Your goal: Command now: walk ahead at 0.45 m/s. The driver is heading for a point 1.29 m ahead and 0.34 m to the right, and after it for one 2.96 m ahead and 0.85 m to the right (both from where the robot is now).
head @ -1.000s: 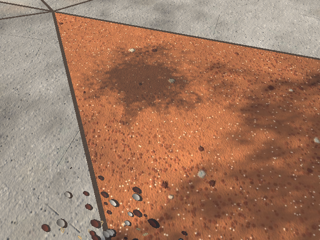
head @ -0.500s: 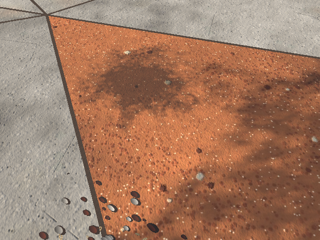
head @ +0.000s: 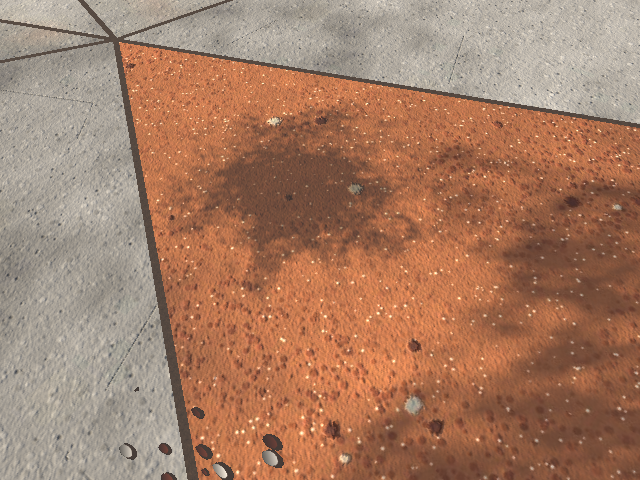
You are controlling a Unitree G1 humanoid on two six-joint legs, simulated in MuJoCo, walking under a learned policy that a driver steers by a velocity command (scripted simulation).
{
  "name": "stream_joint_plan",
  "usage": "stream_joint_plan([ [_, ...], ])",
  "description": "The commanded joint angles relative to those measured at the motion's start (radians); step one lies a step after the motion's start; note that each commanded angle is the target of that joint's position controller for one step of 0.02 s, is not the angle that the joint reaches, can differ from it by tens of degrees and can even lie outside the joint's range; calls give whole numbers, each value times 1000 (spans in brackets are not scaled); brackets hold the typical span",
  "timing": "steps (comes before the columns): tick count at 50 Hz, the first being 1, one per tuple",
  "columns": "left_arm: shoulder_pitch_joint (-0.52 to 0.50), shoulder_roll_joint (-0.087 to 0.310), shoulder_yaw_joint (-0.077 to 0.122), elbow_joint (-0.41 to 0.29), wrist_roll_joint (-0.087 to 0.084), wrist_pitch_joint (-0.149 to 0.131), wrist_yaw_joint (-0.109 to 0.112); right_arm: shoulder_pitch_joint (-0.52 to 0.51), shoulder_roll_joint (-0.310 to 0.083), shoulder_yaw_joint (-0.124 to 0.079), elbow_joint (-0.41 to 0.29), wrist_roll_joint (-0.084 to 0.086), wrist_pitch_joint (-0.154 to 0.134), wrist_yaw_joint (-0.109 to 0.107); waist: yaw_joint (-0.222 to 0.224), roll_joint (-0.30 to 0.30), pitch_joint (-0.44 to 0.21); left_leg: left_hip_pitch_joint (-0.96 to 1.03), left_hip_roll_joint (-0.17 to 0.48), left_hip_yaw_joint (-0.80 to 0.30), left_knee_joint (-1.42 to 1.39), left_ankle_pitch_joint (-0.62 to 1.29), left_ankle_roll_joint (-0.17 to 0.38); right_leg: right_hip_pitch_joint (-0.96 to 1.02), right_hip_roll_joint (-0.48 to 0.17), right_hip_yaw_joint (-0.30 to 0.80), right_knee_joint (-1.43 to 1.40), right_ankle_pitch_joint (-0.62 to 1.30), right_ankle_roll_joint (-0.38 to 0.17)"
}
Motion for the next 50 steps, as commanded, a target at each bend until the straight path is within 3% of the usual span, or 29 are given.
stream_joint_plan([
  [1,33,185,31,-37,-5,-6,16,-182,-13,12,-103,3,-16,12,12,-107,127,-18,-33,43,-161,114,-8,-102,-232,110,-111,301,-113],
  [5,70,187,40,-22,-19,4,19,-261,-26,16,-139,10,-25,35,1,-104,149,-10,-47,27,-266,107,32,5,-284,94,-75,379,-111],
  [7,49,206,50,-31,-17,11,20,-227,-58,5,-137,9,-30,41,-43,-119,103,66,-73,37,-287,48,63,69,-303,81,8,591,-93],
  [8,37,221,56,-38,-13,17,21,-168,-84,-7,-124,7,-30,40,-80,-143,47,158,-103,56,-275,11,80,91,-305,76,87,779,-83],
  [9,21,224,58,-44,-7,27,21,-36,-120,-28,-87,8,-28,34,-151,-157,-41,325,-137,79,-275,-6,107,79,-282,54,245,935,-67],
  [10,7,209,51,-58,-1,32,20,146,-161,-49,-33,8,-23,23,-233,-148,-147,592,-108,45,-267,7,143,-50,-240,34,466,894,-38],
  [11,100,104,20,-81,7,22,8,301,-249,-70,-3,-22,-21,15,-214,34,-319,1028,160,-335,-258,-106,274,-444,-120,13,851,476,11],
  [12,144,40,-2,-59,-13,-2,0,329,-203,-55,14,-15,-16,18,-198,199,-455,1137,323,-744,-457,-289,366,-638,22,109,1127,-291,32],
  [13,38,159,32,-88,-46,-25,-4,249,-138,-32,10,-8,-21,19,-203,122,-290,986,283,-662,-513,-353,301,-730,-39,190,1215,-279,7],
  [14,-54,193,43,-123,-67,-35,0,155,-104,-21,-7,-11,-25,15,-171,78,-147,810,254,-490,-543,-301,257,-746,-94,155,1197,-194,-8],
  [15,-92,179,46,-131,-61,-33,9,85,-75,-12,-6,-17,-37,20,-132,6,-59,645,215,-363,-585,-203,228,-707,-140,139,1127,-113,-6],
  [16,-82,168,56,-126,-46,-18,17,45,-43,-3,-3,-25,-49,23,-93,18,-32,552,175,-261,-615,-139,198,-646,-175,142,1062,-62,-6],
  [18,-26,109,54,-113,-42,15,18,30,-27,-1,17,-33,-55,28,-53,46,-7,441,140,-150,-666,-104,186,-563,-196,143,1019,-33,-1],
  [21,-88,108,62,-155,-37,42,24,55,-68,-11,45,-37,-62,14,-42,32,48,400,142,-52,-717,-52,200,-651,-207,150,948,52,18],
  [24,-177,118,68,-196,-28,34,13,88,-92,-15,57,-42,-58,-7,-60,8,62,458,130,30,-722,19,188,-737,-195,157,788,224,32],
  [27,-288,98,56,-237,-22,23,-10,118,-115,-16,59,-35,-50,-22,-97,-10,75,494,114,120,-723,72,164,-714,-179,78,606,346,34],
  [32,-441,85,41,-333,-24,23,-46,229,-142,-25,90,-15,-11,-29,-150,-24,106,722,176,171,-634,199,153,-800,-155,8,466,261,4],
  [35,-404,129,59,-368,-28,28,-65,198,-180,-37,70,-9,15,-34,-96,31,42,784,192,213,-468,617,120,-674,-79,-71,450,109,-44],
  [36,-322,160,77,-358,-31,31,-66,183,-192,-41,60,-10,24,-39,-44,53,-12,775,186,227,-337,767,107,-559,-37,-97,455,65,-68],
  [37,-176,210,106,-328,-35,32,-61,162,-194,-40,49,-7,32,-42,38,47,-89,710,156,247,-140,790,79,-354,7,-102,398,105,-103],
  [38,-8,296,145,-290,-34,40,-39,167,-179,-31,28,-16,26,-44,108,-34,-185,486,114,249,153,545,33,-46,-61,58,352,105,-158],
  [39,-6,398,162,-290,-39,40,-28,259,-12,18,-21,-46,-5,-22,-10,-292,-262,19,-103,179,514,-420,-33,293,-324,626,274,-27,-343],
  [40,27,332,138,-316,-22,27,-29,169,-82,10,-44,-5,-56,-6,44,-199,-386,-113,-147,-66,645,-542,-16,382,-396,888,122,-87,-393],
  [41,-8,270,122,-314,-12,16,-28,67,-126,-2,-76,30,-82,4,61,-157,-256,-204,-86,-96,626,-450,16,316,-363,734,108,-12,-331],
  [42,-77,233,112,-327,-18,8,-27,50,-121,1,-79,23,-94,1,18,-73,-168,-175,-38,-92,535,-360,32,168,-317,593,113,88,-290],
  [43,-155,202,102,-348,-18,5,-27,50,-124,-7,-66,-2,-93,-6,-29,-22,-108,-102,-6,-87,440,-316,26,15,-277,494,102,200,-262],
  [44,-199,176,91,-367,-9,3,-24,71,-136,-16,-62,-12,-80,-8,-66,-29,-88,-24,15,-93,389,-288,18,-84,-250,436,80,279,-251],
  [47,-194,208,96,-376,-16,1,-11,74,-104,-15,-78,-32,-43,-9,-98,-33,-49,34,15,-66,244,-240,-34,-223,-220,359,37,386,-256],
  [50,-149,244,107,-371,-22,7,11,-47,-74,-3,-121,-38,-35,-12,-64,-59,-8,41,-21,-43,5,-47,-69,-289,-162,283,28,359,-218],
])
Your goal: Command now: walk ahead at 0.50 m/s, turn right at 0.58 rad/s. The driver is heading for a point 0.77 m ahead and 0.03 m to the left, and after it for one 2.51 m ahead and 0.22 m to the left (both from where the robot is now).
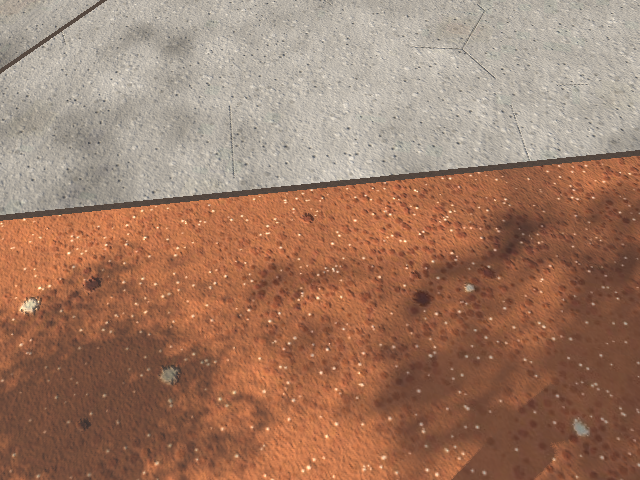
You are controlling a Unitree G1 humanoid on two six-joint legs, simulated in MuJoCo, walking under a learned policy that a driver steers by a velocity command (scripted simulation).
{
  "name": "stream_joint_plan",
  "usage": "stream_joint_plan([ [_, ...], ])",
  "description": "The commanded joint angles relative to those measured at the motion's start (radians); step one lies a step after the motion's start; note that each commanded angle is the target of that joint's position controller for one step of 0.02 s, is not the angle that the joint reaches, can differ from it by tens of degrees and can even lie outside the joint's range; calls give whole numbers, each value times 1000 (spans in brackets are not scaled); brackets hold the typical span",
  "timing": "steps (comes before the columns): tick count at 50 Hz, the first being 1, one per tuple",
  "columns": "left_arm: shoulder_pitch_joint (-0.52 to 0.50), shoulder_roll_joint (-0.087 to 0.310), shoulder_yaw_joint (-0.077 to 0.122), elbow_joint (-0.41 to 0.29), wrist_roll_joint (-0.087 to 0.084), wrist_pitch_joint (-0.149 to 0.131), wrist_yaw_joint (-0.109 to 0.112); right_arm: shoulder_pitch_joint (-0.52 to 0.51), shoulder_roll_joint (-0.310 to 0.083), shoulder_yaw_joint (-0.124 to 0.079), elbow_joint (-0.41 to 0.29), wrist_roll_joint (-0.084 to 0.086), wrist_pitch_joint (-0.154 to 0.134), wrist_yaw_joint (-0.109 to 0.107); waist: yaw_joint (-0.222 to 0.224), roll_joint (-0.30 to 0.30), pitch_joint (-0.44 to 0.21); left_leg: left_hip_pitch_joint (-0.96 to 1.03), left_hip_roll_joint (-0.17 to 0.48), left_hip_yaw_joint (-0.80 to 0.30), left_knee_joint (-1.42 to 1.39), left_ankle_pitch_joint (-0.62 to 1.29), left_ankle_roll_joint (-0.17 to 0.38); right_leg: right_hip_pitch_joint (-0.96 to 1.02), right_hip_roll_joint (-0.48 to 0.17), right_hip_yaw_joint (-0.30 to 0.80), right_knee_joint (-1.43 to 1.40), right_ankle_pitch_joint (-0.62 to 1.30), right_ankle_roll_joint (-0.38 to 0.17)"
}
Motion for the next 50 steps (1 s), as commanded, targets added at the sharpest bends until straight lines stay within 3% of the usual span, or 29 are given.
stream_joint_plan([
  [1,-19,184,47,-78,-7,-12,23,-51,-44,-6,-66,-5,0,-1,-13,-68,-35,53,-44,35,-226,204,-29,-50,-205,173,-124,234,-149],
  [4,30,185,48,-65,-9,-4,23,-137,-42,-2,-100,11,-6,8,29,-104,-32,130,-90,43,-379,343,-23,-68,-198,191,-108,126,-107],
  [7,59,170,45,-54,-15,3,27,-157,-82,-12,-120,19,-15,17,27,-121,-35,141,-95,2,-453,299,-3,23,-235,276,-33,64,-91],
  [9,50,173,47,-60,-10,10,33,-128,-109,-23,-118,20,-27,23,2,-145,-41,173,-94,-5,-470,209,22,74,-260,332,30,84,-80],
  [10,38,167,46,-66,-8,14,35,-76,-118,-29,-105,19,-33,22,-27,-159,-55,238,-100,10,-493,180,40,79,-252,343,73,117,-69],
  [11,29,138,34,-73,-3,15,34,25,-142,-43,-77,11,-39,19,-75,-153,-112,374,-91,23,-516,187,70,70,-210,311,172,186,-44],
  [12,33,84,12,-88,10,12,29,168,-185,-55,-59,-8,-42,14,-134,-84,-243,613,45,-97,-486,149,132,-25,-155,241,415,115,-9],
  [13,183,16,-8,-103,-12,-1,27,292,-276,-79,-24,-21,-30,14,-87,221,-371,965,264,-541,-552,-13,305,-376,-4,113,761,-265,72],
  [14,222,88,-3,-79,-32,-6,29,314,-207,-68,-4,12,-24,25,-97,263,-360,989,316,-762,-642,-263,339,-545,-47,133,922,-428,82],
  [15,120,160,14,-80,-33,-5,28,255,-127,-47,-23,22,-20,25,-121,139,-213,869,267,-623,-661,-311,290,-596,-91,145,973,-344,83],
  [16,30,166,15,-99,-18,-3,30,197,-100,-36,-34,13,-11,24,-114,58,-131,740,221,-474,-665,-217,254,-576,-128,102,957,-270,83],
  [17,-28,154,15,-118,-2,-7,30,158,-81,-28,-32,5,-6,25,-98,36,-64,622,180,-378,-688,-97,247,-555,-154,89,897,-222,81],
  [19,-27,119,12,-125,-1,-7,21,143,-60,-17,-22,-5,-7,23,-57,73,-46,519,126,-262,-727,51,236,-471,-194,68,799,-174,74],
  [20,-17,97,7,-124,-2,-5,17,153,-63,-18,-13,2,-9,23,-49,80,-53,506,119,-229,-743,99,246,-456,-202,48,759,-171,77],
  [23,-86,64,-11,-157,8,-7,14,180,-116,-31,8,17,-11,17,-58,60,-41,494,129,-156,-788,211,273,-471,-223,10,595,-91,96],
  [25,-145,51,-20,-171,7,-13,8,193,-135,-34,17,22,-3,13,-76,51,-36,488,110,-92,-801,240,258,-444,-220,-10,465,22,101],
  [30,-286,58,-24,-209,-7,-21,-10,280,-154,-32,57,36,17,13,-125,57,-7,522,106,-28,-780,248,224,-364,-177,-52,257,164,101],
  [33,-322,80,-18,-232,-10,-26,-21,302,-170,-34,77,41,33,10,-113,69,6,597,148,-42,-731,292,203,-343,-161,-56,193,93,68],
  [35,-220,117,3,-208,-3,-29,-20,286,-179,-34,80,44,44,7,-37,65,-47,590,127,-15,-598,496,173,-153,-125,-84,123,80,32],
  [36,-79,164,29,-167,4,-28,-11,288,-157,-24,76,40,44,6,30,42,-137,524,75,19,-426,557,146,65,-129,-76,115,91,4],
  [37,111,246,52,-141,22,-24,3,274,-97,2,40,12,38,7,105,-78,-293,314,11,63,-108,291,103,369,-338,144,149,126,-66],
  [38,138,299,59,-130,26,-13,1,384,1,30,27,21,18,8,46,-329,-397,-27,-135,65,198,-332,56,592,-550,559,36,-53,-197],
  [39,140,205,37,-130,18,-14,-1,332,-113,2,41,44,9,10,83,-212,-337,-123,-91,-44,318,-347,61,528,-527,585,-11,-169,-178],
  [40,80,169,22,-129,12,-18,0,261,-145,-11,17,59,6,13,68,-177,-208,-166,-51,-36,327,-254,69,414,-492,430,-30,-127,-140],
  [41,16,142,13,-131,14,-22,-3,226,-132,-12,15,53,10,10,37,-127,-147,-131,-13,-19,292,-172,63,296,-444,319,-62,-58,-116],
  [42,-35,116,7,-130,17,-28,-7,212,-121,-16,14,41,18,7,9,-123,-96,-101,10,-18,247,-114,56,203,-411,242,-102,-10,-105],
  [44,-83,93,6,-117,24,-46,-11,245,-79,-15,25,43,47,6,-39,-133,-65,-13,31,-23,215,-47,44,89,-380,130,-169,71,-94],
  [47,-85,111,17,-85,30,-62,-3,212,-49,-15,5,38,70,4,-56,-94,-29,-52,32,-40,158,42,25,59,-379,13,-210,191,-99],
  [50,-67,128,24,-58,31,-59,10,146,-37,-13,-21,33,69,15,-43,-79,-7,-83,23,-37,2,194,20,87,-362,-91,-223,229,-82],
])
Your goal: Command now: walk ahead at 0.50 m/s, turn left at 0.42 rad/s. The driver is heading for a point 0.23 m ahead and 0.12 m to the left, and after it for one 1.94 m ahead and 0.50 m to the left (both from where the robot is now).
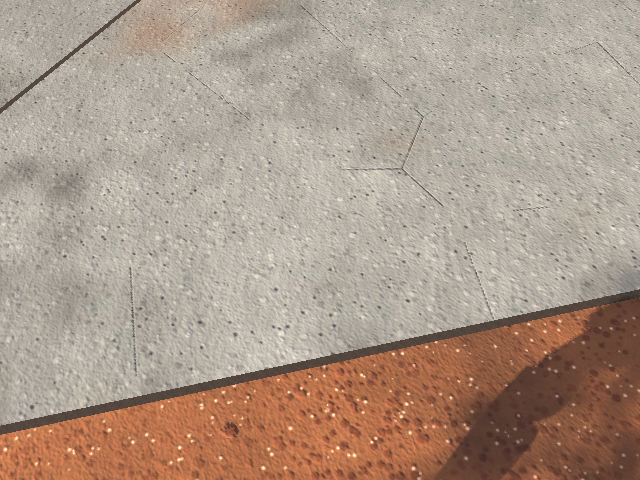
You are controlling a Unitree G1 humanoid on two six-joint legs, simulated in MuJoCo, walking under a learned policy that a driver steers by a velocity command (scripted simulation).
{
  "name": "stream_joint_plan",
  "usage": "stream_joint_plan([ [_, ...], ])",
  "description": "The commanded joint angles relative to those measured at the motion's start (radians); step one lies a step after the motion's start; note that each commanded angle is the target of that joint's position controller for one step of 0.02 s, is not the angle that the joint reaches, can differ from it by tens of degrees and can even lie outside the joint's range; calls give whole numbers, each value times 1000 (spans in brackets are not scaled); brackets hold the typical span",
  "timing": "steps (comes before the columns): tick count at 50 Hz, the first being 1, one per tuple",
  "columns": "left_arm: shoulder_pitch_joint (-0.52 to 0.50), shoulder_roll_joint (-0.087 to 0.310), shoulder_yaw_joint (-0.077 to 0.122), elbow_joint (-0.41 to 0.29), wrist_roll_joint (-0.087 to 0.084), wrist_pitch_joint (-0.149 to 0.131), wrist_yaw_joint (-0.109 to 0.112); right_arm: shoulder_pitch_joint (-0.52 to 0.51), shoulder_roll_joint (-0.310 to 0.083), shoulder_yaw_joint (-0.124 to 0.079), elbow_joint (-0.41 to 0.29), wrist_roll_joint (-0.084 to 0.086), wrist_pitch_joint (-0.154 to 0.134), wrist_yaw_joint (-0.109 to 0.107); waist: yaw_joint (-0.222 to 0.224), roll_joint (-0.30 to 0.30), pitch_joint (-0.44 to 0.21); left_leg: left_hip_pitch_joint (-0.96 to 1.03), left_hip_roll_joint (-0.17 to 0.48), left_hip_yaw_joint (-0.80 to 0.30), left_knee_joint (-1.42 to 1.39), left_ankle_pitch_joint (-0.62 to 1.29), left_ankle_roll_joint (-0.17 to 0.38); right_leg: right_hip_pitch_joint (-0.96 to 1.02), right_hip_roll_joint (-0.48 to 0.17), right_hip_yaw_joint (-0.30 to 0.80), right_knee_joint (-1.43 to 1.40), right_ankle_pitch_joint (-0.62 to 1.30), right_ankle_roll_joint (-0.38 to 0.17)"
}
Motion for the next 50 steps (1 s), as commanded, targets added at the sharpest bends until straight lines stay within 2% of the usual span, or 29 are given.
stream_joint_plan([
  [1,-80,134,31,-61,0,-20,13,-9,-16,-1,-59,-5,-5,13,-31,-106,28,-18,25,-19,-138,163,-2,-12,-271,85,-156,261,-130],
  [3,-83,151,34,-53,-4,-10,24,-90,0,7,-91,-16,-9,26,-9,-92,64,28,6,43,-266,230,4,-28,-258,10,-134,385,-112],
  [6,-41,180,43,-30,-19,16,39,-155,0,8,-143,-22,-9,48,12,-105,49,63,-23,102,-360,210,20,49,-280,-31,-46,557,-94],
  [8,-52,202,51,-30,-35,35,48,-137,-29,-5,-164,-21,-5,61,-11,-132,18,97,-54,126,-390,118,48,114,-298,-37,44,683,-73],
  [10,-82,221,59,-42,-47,55,59,-19,-80,-32,-150,-21,-3,65,-77,-147,-54,238,-117,165,-424,40,87,131,-287,-43,239,836,-42],
  [11,-94,207,53,-49,-50,61,60,100,-127,-58,-121,-22,-6,55,-140,-113,-116,403,-155,165,-517,134,118,85,-241,-63,427,769,-4],
  [12,-41,169,38,-60,-21,53,56,166,-217,-84,-117,-25,-1,28,-154,27,-191,650,-35,-14,-525,539,175,-121,-173,-68,711,394,66],
  [13,96,52,0,-89,24,40,38,107,-303,-88,-150,-44,2,14,-19,228,-322,969,236,-455,-456,910,402,-501,14,32,1092,-536,138],
  [14,53,134,8,-77,-5,26,23,128,-250,-76,-187,-41,4,22,-104,83,-500,977,275,-571,-549,749,453,-524,12,247,1184,-537,123],
  [15,-49,164,17,-104,-39,27,22,69,-199,-63,-200,-34,2,26,-109,23,-378,882,224,-449,-589,605,406,-580,-26,258,1157,-441,100],
  [16,-91,156,16,-110,-31,35,34,14,-155,-54,-199,-13,5,22,-81,-42,-250,741,168,-363,-619,464,347,-603,-62,241,1076,-355,97],
  [17,-106,161,20,-104,-14,48,48,-31,-123,-44,-206,-6,12,14,-55,-48,-172,604,134,-317,-651,375,313,-575,-88,239,1005,-301,100],
  [18,-93,171,26,-107,-10,64,53,-55,-116,-41,-216,-17,18,8,-23,-19,-145,492,107,-293,-681,326,299,-504,-97,245,958,-267,99],
  [20,-68,149,25,-108,-4,80,57,-72,-132,-47,-229,-36,22,2,0,17,-141,393,75,-262,-700,348,292,-434,-76,229,888,-232,106],
  [23,-88,125,16,-113,1,85,66,-54,-156,-56,-229,-28,29,-17,-8,24,-170,391,55,-253,-687,338,279,-436,-57,235,764,-179,128],
  [26,-138,122,14,-127,-5,92,64,-63,-157,-57,-241,-18,50,-35,-25,47,-167,385,26,-287,-694,84,242,-436,-46,254,660,-106,140],
  [29,-181,121,13,-142,-11,85,56,-63,-156,-57,-250,-21,64,-41,-45,83,-135,374,11,-337,-698,-74,224,-410,-30,263,551,-91,139],
  [33,-181,130,18,-149,-20,60,40,-47,-150,-57,-257,-18,76,-36,-56,113,-136,433,18,-418,-641,26,215,-331,-4,260,384,-133,114],
  [35,-114,132,25,-129,-22,50,29,-69,-136,-50,-266,-7,84,-38,-11,110,-138,426,-13,-412,-581,80,177,-202,-10,234,166,-12,84],
  [36,-93,170,36,-125,-10,48,28,-39,-102,-39,-266,-8,86,-40,-16,59,-150,366,-59,-366,-509,-9,130,-95,-106,290,97,71,50],
  [37,-144,261,52,-146,15,58,33,16,-52,-26,-275,-15,83,-37,-87,-207,-134,222,-195,-187,-323,-284,64,-26,-318,510,64,252,-62],
  [38,-130,241,52,-144,43,63,30,-22,-116,-44,-290,-20,68,-35,-52,-350,-103,108,-254,-84,-106,-497,11,-65,-428,681,31,382,-217],
  [39,-151,198,40,-161,30,62,31,0,-175,-64,-268,-27,62,-32,-49,-257,-104,99,-217,-111,60,-468,-16,-70,-424,643,52,403,-237],
  [41,-194,151,27,-165,-5,66,34,23,-143,-63,-223,-20,77,-38,-62,-171,-81,84,-207,-102,159,-376,-53,-53,-307,475,101,390,-156],
  [42,-195,141,21,-162,-15,69,35,20,-115,-55,-219,-20,85,-40,-55,-171,-73,79,-203,-101,177,-348,-68,-48,-293,445,109,419,-150],
  [45,-184,129,15,-149,-8,83,35,-24,-45,-27,-234,-12,87,-35,-41,-216,-83,156,-174,-26,-13,-307,-90,-28,-232,348,111,430,-140],
  [47,-179,140,18,-142,-9,92,35,-57,-15,-10,-244,-17,85,-29,-21,-261,-101,271,-133,26,-207,-316,-92,-31,-223,326,117,424,-141],
  [49,-143,166,25,-128,-15,99,32,-65,-32,-13,-241,-11,83,-24,2,-287,-103,342,-129,57,-357,-275,-84,-22,-240,353,124,407,-155],
  [50,-145,169,23,-125,-22,101,30,-43,-39,-17,-229,-10,82,-22,-10,-278,-98,391,-130,69,-466,-197,-71,-32,-238,355,136,386,-149],
])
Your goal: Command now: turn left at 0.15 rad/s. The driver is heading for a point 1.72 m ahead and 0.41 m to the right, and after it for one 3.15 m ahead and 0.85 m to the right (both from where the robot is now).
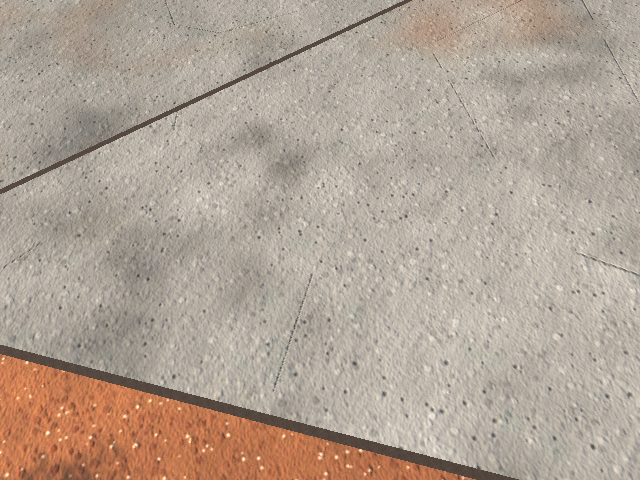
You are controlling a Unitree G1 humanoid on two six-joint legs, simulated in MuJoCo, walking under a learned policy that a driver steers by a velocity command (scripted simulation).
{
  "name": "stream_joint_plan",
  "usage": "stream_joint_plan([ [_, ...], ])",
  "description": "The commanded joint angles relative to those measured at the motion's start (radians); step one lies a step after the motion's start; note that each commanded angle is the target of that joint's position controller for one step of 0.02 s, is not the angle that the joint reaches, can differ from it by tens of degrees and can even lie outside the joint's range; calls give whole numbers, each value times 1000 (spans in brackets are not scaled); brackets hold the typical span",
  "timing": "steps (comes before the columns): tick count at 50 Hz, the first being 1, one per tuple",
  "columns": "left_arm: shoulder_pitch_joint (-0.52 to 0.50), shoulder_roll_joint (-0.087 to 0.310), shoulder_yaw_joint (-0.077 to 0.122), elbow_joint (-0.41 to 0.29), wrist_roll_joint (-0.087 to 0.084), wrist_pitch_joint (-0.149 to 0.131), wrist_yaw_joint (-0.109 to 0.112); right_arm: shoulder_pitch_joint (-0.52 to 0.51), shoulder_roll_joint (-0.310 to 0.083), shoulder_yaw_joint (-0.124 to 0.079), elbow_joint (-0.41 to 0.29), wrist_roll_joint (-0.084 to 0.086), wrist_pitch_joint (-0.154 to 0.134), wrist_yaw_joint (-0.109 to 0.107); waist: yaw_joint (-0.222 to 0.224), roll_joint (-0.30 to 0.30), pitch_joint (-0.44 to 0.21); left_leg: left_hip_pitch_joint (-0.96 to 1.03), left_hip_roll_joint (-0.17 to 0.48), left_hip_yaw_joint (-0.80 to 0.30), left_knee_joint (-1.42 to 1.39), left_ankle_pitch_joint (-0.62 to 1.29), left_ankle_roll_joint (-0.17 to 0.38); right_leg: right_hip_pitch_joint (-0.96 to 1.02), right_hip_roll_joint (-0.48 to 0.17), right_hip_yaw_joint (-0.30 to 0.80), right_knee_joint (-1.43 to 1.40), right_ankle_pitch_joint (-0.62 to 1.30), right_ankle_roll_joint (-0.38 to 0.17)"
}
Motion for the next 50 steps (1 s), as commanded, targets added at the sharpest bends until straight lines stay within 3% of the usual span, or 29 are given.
stream_joint_plan([
  [1,-9,170,38,-44,-17,-4,-1,22,-55,-13,-48,0,-18,7,-21,-229,-107,126,-15,79,-349,201,30,120,-169,161,-71,396,-185],
  [2,29,156,32,-29,-20,-12,-3,25,-70,-13,-44,-9,-19,7,-18,-199,-101,206,1,47,-434,299,59,76,-157,159,-73,337,-143],
  [3,51,138,23,-26,-2,-25,-9,36,-115,-18,-53,-19,-19,0,-4,-117,-132,314,89,-47,-404,442,94,5,-130,131,-41,229,-80],
  [4,85,98,11,-31,23,-44,-20,16,-179,-31,-48,-30,-16,-6,51,80,-146,319,176,-127,-331,546,161,-47,-38,30,-7,71,-15],
  [5,33,91,4,-28,31,-49,-18,-12,-91,-11,-44,-34,-21,4,21,118,-146,191,179,-129,-347,391,199,44,-30,5,-30,-1,29],
  [6,-14,114,9,-25,28,-47,-17,-28,-49,1,-44,-40,-29,11,3,83,-105,157,138,-109,-359,277,179,61,-25,0,-28,37,46],
  [9,-14,119,13,-8,18,-30,-6,-9,-67,2,-21,-36,-51,12,-4,84,-35,93,106,-90,-371,233,141,65,-23,0,-22,78,41],
  [11,0,114,13,9,15,-28,-1,6,-54,8,-8,-32,-58,9,-3,73,-20,80,99,-84,-369,229,135,71,-24,0,-27,83,39],
  [23,33,114,19,119,6,-24,16,33,-37,14,63,-25,-69,4,-6,-5,-27,103,71,-60,-357,286,135,106,-30,0,-39,132,55],
  [50,71,83,10,317,-3,-5,35,109,-26,28,289,-15,-68,-13,-11,-19,8,113,31,3,-362,304,112,112,-12,-18,-61,134,36],
])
